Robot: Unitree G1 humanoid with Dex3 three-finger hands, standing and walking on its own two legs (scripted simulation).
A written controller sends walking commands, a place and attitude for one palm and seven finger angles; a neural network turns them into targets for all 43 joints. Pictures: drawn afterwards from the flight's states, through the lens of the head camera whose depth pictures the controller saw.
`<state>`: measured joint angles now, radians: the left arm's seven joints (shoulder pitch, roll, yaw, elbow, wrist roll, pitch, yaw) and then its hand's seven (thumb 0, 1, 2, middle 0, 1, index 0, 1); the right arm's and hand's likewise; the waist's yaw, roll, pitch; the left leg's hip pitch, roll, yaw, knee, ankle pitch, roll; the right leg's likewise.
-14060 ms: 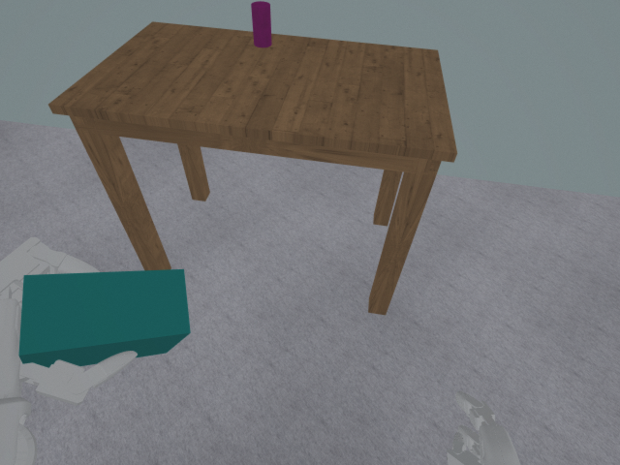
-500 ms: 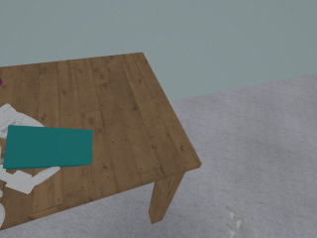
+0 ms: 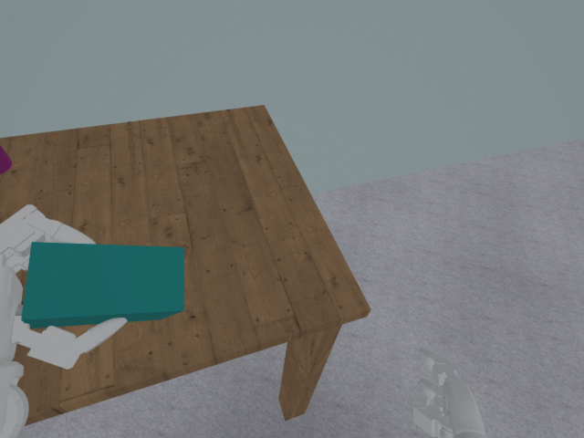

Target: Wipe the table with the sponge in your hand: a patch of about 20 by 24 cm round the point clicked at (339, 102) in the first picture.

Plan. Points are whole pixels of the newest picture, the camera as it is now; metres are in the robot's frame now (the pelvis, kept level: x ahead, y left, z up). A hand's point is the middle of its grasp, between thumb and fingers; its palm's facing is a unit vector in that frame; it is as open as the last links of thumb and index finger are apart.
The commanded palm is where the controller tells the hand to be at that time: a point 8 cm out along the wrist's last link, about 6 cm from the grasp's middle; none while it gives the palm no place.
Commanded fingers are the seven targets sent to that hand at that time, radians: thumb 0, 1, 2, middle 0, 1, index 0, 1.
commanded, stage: look again from close up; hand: left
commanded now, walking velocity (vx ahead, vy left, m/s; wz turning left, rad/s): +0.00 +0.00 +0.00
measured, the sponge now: (130, 287) +0.23 +0.20 +0.14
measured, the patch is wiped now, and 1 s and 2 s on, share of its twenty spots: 0.00 0.00 0.00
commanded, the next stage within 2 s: come to a stop and stand still in 0.22 s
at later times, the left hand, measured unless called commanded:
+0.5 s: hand (68, 302) +0.20 +0.24 +0.16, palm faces +0.36 -0.85 -0.39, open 10.2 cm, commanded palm +0.15 +0.28 +0.17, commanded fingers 0.00 0.10 1.30 -1.20 -1.60 -1.20 -1.60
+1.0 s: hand (46, 275) +0.22 +0.27 +0.17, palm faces +0.40 -0.84 -0.37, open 10.2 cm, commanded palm +0.16 +0.29 +0.17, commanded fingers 0.00 0.10 1.30 -1.20 -1.60 -1.20 -1.60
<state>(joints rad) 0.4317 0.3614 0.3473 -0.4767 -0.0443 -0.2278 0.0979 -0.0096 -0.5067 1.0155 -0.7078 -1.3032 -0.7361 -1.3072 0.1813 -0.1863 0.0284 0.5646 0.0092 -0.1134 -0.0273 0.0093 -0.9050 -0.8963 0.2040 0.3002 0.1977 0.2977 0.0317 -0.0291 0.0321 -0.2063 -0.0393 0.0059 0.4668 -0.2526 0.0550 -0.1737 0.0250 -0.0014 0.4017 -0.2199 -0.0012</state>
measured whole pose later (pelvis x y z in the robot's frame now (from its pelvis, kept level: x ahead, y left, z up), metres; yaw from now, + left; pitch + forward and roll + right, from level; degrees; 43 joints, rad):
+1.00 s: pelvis -0.01 +0.01 +0.00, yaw +0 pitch +0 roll -2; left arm 0.36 0.41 0.41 -0.47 -0.04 -0.25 0.09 -0.01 -0.51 1.02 -0.71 -1.30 -0.73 -1.31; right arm 0.20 -0.19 0.02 0.59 0.00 -0.15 -0.03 0.01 -0.90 -0.90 0.20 0.30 0.20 0.30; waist 0.04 -0.06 0.07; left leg -0.23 -0.05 0.02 0.49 -0.25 0.07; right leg -0.20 0.02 0.01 0.42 -0.22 0.01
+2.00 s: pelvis -0.02 +0.01 +0.00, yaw -1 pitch +0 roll -1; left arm 0.42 0.36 0.36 -0.42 -0.04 -0.29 0.07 -0.01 -0.50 1.02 -0.70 -1.32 -0.72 -1.32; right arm 0.22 -0.20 0.01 0.58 0.01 -0.18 0.02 0.01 -0.90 -0.90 0.21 0.30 0.20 0.30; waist 0.01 -0.01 0.04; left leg -0.25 -0.05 0.04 0.48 -0.24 0.08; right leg -0.24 0.01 0.03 0.45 -0.21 0.02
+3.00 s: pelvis -0.02 +0.01 +0.00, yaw +0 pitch -1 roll -2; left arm 0.42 0.35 0.33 -0.44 -0.03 -0.20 0.10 -0.01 -0.51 1.02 -0.70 -1.31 -0.73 -1.32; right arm 0.21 -0.19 0.03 0.58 0.01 -0.13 -0.04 0.01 -0.90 -0.90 0.21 0.30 0.20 0.30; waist 0.02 -0.04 0.05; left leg -0.21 -0.04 0.01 0.44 -0.22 0.07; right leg -0.17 0.02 0.01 0.37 -0.18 0.01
